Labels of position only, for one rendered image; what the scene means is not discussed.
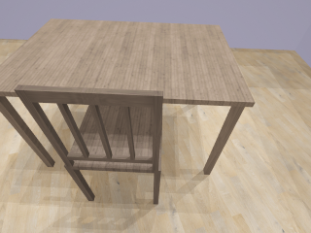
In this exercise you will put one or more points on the chair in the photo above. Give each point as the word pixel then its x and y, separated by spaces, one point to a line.
pixel 121 130

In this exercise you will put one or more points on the table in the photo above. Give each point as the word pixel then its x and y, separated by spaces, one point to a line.
pixel 191 63

